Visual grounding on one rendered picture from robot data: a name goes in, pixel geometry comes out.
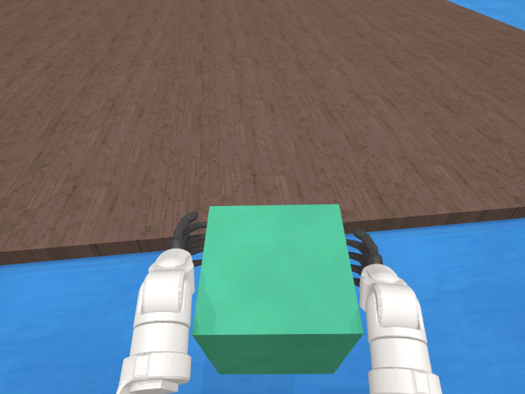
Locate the robot left forearm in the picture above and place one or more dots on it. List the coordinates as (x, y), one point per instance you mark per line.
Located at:
(159, 359)

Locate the right robot hand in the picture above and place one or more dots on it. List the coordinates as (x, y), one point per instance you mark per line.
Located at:
(369, 252)

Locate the left robot hand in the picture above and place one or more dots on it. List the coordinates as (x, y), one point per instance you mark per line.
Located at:
(181, 238)

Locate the robot right forearm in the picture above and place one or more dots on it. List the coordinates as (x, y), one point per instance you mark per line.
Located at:
(396, 333)

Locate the carton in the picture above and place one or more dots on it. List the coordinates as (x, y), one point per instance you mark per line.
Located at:
(276, 290)

